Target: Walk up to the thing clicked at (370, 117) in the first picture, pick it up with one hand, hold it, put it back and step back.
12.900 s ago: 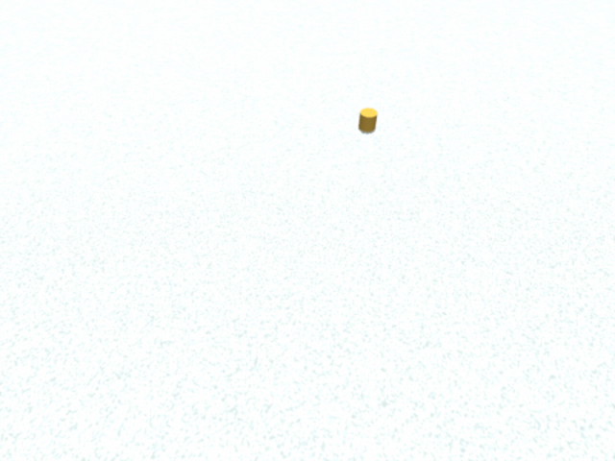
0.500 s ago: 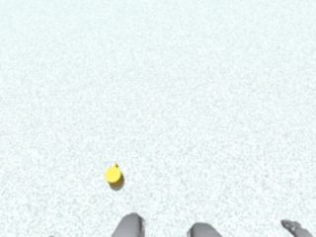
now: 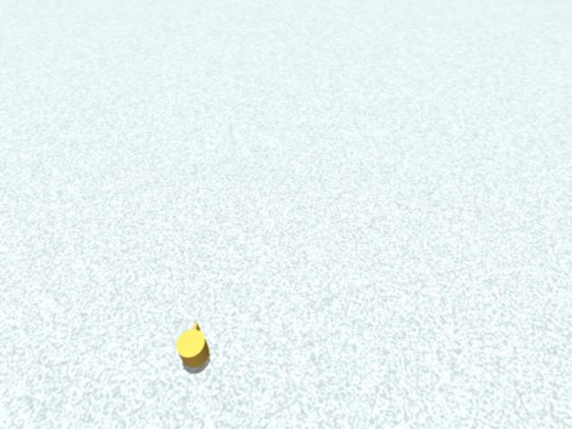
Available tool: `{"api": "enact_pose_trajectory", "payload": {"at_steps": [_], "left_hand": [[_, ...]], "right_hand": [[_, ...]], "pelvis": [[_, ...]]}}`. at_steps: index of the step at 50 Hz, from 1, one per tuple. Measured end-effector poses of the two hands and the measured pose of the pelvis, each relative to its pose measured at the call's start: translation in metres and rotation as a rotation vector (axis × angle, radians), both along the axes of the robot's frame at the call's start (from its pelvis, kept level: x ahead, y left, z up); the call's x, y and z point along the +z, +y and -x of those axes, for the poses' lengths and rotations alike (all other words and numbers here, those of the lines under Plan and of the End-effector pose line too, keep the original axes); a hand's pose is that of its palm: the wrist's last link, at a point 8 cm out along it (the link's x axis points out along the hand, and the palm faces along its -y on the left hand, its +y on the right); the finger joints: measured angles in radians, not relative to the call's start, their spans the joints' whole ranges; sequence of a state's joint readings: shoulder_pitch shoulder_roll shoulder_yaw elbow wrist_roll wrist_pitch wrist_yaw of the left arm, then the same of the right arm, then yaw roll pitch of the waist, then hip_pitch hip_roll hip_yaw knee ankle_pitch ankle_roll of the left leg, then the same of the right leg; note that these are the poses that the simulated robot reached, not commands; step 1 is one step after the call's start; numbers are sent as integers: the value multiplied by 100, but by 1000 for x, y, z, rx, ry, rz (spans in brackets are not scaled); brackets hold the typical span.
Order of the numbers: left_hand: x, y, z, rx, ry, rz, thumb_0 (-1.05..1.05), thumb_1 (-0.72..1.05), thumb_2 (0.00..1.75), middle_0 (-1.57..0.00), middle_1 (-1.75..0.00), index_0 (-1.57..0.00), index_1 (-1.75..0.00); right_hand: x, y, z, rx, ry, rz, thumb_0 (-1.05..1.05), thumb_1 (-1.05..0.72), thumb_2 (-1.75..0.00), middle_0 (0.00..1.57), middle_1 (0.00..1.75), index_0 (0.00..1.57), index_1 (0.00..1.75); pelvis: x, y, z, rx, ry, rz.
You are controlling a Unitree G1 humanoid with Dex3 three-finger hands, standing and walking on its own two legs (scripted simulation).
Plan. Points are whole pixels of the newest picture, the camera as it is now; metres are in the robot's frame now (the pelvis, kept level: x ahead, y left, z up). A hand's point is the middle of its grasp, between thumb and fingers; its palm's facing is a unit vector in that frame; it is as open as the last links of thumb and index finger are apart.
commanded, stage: stand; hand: left
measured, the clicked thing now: (194, 343) +0.54 +0.30 -0.73
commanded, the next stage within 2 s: none
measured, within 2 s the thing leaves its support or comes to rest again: neither
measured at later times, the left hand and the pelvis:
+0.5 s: hand out of the picture +0.10 +0.25 -0.15, palm faces +0.00 -0.94 -0.35, open 7.3 cm; pelvis +0.02 -0.01 +0.01, yaw +1 degrees
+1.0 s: hand out of the picture +0.11 +0.25 -0.15, palm faces -0.01 -0.94 -0.34, open 7.3 cm; pelvis +0.03 +0.00 +0.01, yaw +0 degrees
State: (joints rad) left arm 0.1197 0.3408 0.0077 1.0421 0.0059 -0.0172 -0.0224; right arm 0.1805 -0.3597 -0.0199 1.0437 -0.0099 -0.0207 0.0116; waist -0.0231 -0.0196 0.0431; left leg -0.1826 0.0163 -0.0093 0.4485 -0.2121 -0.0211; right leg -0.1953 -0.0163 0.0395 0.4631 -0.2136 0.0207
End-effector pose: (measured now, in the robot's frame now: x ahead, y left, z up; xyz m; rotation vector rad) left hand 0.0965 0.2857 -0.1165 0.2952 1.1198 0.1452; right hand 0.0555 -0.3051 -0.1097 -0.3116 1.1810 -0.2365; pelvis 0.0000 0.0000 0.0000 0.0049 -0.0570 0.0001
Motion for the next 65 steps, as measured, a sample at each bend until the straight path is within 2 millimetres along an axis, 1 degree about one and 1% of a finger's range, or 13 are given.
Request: {"api": "enact_pose_trajectory", "payload": {"at_steps": [6,10,15,21,26,32,41,47,55,65], "left_hand": [[3,6,18,34,63,-27,1,91,90,-21,-30,-21,-30],[5,11,24,57,95,-48,1,91,90,-20,-30,-21,-30],[7,12,24,73,111,-60,1,91,90,-20,-30,-21,-30],[7,9,14,70,103,-57,1,91,90,-20,-30,-21,-30],[6,5,3,61,91,-45,1,91,90,-20,-30,-21,-30],[5,3,-8,49,78,-35,1,91,90,-20,-30,-21,-30],[5,5,-15,45,73,-35,1,91,90,-20,-30,-21,-30],[7,8,-13,49,79,-41,1,91,90,-20,-30,-21,-30],[8,10,-5,61,97,-48,1,91,90,-20,-30,-21,-30],[7,9,4,70,106,-48,1,91,90,-20,-30,-21,-30]], "right_hand": [[-2,2,-21,26,-3,-21,0,-91,-90,20,30,20,30],[-4,4,-32,39,2,-33,0,-91,-90,20,30,20,30],[-5,4,-43,47,11,-39,0,-91,-90,20,30,20,30],[-5,3,-50,43,16,-37,0,-91,-90,20,30,20,30],[-2,1,-52,38,22,-30,0,-91,-90,20,29,20,30],[0,-1,-49,27,37,-20,0,-91,-90,20,29,20,30],[0,0,-44,15,52,-13,0,-91,-90,20,29,20,30],[-1,3,-44,15,50,-18,0,-91,-90,20,29,20,30],[-4,6,-45,23,53,-28,0,-91,-90,20,30,20,30],[-3,5,-48,30,43,-28,0,-91,-90,20,30,20,30]], "pelvis": [[3,-4,-5,7,12,2],[4,-6,-9,9,17,3],[6,-8,-14,11,20,4],[6,-9,-18,10,21,5],[7,-9,-21,9,25,6],[8,-8,-24,9,30,6],[8,-5,-27,8,31,7],[9,-4,-27,7,29,4],[9,-3,-27,9,29,3],[9,-5,-26,12,23,3]]}}
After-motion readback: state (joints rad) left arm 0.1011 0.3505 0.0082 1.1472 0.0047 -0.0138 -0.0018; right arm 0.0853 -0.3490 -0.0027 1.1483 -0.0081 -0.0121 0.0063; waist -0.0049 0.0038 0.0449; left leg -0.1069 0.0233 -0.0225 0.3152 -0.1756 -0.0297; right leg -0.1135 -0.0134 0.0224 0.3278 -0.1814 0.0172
